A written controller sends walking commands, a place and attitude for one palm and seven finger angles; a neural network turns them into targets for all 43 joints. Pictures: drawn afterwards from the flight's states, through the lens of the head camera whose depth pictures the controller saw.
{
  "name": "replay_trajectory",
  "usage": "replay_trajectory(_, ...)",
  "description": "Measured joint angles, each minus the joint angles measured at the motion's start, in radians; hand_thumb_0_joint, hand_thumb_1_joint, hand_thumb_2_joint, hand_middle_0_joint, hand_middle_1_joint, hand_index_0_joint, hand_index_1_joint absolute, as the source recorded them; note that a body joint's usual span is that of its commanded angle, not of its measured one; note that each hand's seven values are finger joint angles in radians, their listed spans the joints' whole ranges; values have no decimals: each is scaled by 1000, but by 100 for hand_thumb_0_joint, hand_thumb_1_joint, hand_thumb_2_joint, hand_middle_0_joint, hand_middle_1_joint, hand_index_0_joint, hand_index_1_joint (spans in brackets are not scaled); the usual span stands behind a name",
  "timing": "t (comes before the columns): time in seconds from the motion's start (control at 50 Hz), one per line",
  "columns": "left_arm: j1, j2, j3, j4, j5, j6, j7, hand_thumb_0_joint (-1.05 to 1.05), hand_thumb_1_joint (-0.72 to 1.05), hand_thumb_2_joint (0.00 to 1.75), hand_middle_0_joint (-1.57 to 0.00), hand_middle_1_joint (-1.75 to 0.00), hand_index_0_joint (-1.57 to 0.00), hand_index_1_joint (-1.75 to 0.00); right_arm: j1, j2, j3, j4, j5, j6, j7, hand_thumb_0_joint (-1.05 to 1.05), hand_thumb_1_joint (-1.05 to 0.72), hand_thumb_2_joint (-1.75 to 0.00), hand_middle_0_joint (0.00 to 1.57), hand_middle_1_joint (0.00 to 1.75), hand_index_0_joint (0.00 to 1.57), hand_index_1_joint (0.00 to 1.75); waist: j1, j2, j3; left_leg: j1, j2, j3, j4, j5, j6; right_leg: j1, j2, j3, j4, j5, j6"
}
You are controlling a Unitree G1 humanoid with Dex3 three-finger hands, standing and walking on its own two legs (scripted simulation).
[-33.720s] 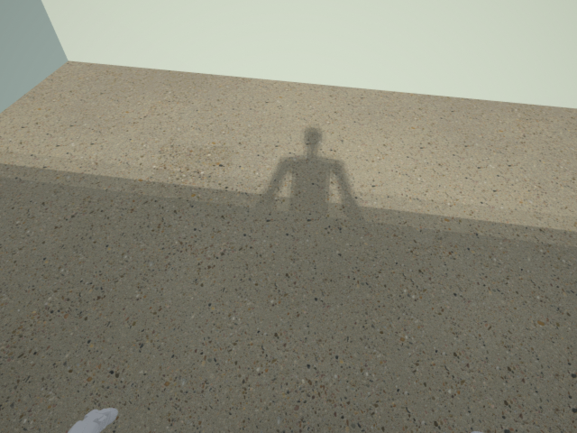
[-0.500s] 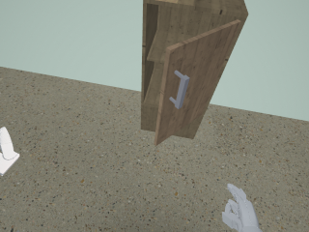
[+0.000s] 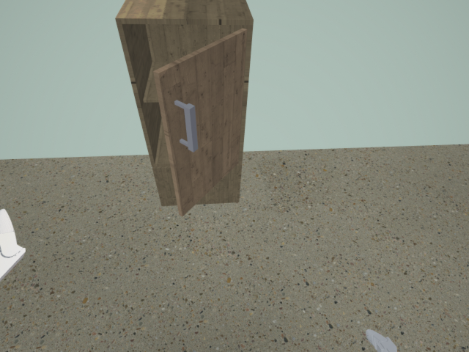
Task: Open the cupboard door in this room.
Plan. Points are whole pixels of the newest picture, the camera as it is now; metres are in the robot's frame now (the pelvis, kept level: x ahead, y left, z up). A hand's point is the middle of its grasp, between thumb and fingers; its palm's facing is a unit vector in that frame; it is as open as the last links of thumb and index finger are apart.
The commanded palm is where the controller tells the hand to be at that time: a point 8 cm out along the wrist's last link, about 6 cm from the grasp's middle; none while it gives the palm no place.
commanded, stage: stop stepping back and stand still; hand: left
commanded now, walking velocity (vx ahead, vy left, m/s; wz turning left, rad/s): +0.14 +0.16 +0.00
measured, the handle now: (186, 126) +0.70 +0.16 -0.02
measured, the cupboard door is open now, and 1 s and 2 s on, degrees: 49 49 49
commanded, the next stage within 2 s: let the arm hang, fingers relaxed in 0.26 s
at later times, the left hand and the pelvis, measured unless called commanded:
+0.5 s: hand (55, 329) +0.17 +0.29 -0.02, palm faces +0.19 -0.87 -0.46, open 7.4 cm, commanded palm none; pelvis -0.03 +0.03 -0.02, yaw +3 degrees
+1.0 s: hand out of the picture -0.08 +0.26 -0.17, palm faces +0.06 -0.95 -0.31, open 7.4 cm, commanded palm none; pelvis -0.04 +0.03 +0.00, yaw +4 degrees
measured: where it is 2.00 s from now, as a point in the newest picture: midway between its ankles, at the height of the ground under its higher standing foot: outside the picture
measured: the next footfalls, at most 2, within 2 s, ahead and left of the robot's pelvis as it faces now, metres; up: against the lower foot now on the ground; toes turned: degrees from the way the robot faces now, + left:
left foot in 0.10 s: +0.06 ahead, +0.14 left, +0.00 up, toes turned +5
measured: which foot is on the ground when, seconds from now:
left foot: up 0.00-0.08, down 0.10-1.00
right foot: down 0.00-1.00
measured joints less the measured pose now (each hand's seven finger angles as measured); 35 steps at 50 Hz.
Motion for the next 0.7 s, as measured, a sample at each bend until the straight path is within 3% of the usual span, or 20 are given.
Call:
replay_trajectory(0.1, 11, -21, -51, 24, 4, -21, -11, 1, 88, 90, -22, -30, -21, -30, 55, -49, -36, 2, 2, -23, -18, 1, -90, -90, 20, 30, 20, 30, -28, 59, -21, 153, 0, -9, -249, 35, 34, -3, 33, -34, 48, -32, -1)
replay_trajectory(0.14, -1, -13, -52, 43, 7, -28, -18, 1, 88, 90, -22, -30, -21, -30, 50, -43, -45, 15, 3, -20, -22, 1, -90, -90, 20, 30, 20, 30, -32, 60, -13, 162, 0, -21, -259, 90, 14, -3, 33, -44, 74, -49, 0)
replay_trajectory(0.2, 2, -7, -36, 66, 9, -34, -25, 1, 88, 90, -22, -30, -21, -30, 39, -26, -35, 8, 6, -16, -16, 1, -90, -90, 20, 30, 19, 30, -23, 58, -9, 173, 0, -12, -249, 83, -8, 8, 31, -34, 74, -46, 1)
replay_trajectory(0.36, -37, -29, -38, 100, 11, -40, -29, 1, 88, 90, -22, -30, -21, -30, -15, 26, 7, -15, 2, -33, -5, 1, -90, -90, 20, 30, 20, 30, 18, 87, -4, 178, -1, -2, -269, 94, 7, 26, 31, -23, 20, -9, 21)
replay_trajectory(0.4, -119, -23, -99, 232, 39, -20, -67, 0, 89, 90, -21, -30, -21, -30, -46, 12, 8, 21, -2, -46, 36, 1, -90, -90, 20, 30, 20, 30, 29, 103, -15, 137, -13, -10, -246, 95, 17, -17, 17, -32, 59, -12, 33)
replay_trajectory(0.48, -288, -78, -262, 678, 55, 168, -135, 0, 90, 90, -20, -30, -20, -30, -139, -23, 22, 95, -14, 37, 72, 1, -90, -90, 20, 30, 20, 30, 24, 129, -20, 74, -61, -9, -199, 94, 41, -104, -22, -8, 179, -77, 51)
replay_trajectory(0.52, -321, -126, -330, 887, 61, 223, -153, 0, 90, 90, -20, -29, -19, -30, -162, -23, 28, 124, -20, 62, 75, 1, -90, -90, 20, 30, 20, 30, 17, 138, -5, 70, -65, -11, -187, 94, 43, -108, -25, -7, 192, -62, 47)
replay_trajectory(0.62, -286, -227, -451, 1234, 62, 250, -177, 1, 91, 90, -20, -29, -19, -30, -136, 2, 32, 202, -20, 108, 85, 0, -90, -90, 20, 30, 20, 30, 12, 102, 39, 100, -43, -32, -209, 108, 28, -51, 0, -26, 120, -33, 36)
replay_trajectory(0.7, -263, -235, -453, 1406, 51, 242, -162, 0, 95, 89, -21, -30, -20, -30, -99, 13, 25, 276, -21, 129, 79, 0, -90, -90, 20, 30, 20, 30, 24, 57, 85, 120, -28, -44, -246, 132, 24, -16, 17, -37, 50, 8, 33)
